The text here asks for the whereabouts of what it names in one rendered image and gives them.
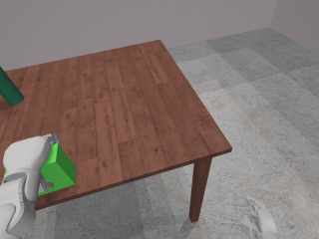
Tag robot right hand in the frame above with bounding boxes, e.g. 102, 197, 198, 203
240, 196, 279, 239

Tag robot left hand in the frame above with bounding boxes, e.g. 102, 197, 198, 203
3, 132, 61, 193

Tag robot left forearm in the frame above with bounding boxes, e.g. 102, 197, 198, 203
0, 168, 41, 239

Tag table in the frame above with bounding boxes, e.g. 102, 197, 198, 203
0, 39, 232, 223

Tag sponge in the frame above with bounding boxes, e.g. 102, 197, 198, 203
3, 143, 76, 196

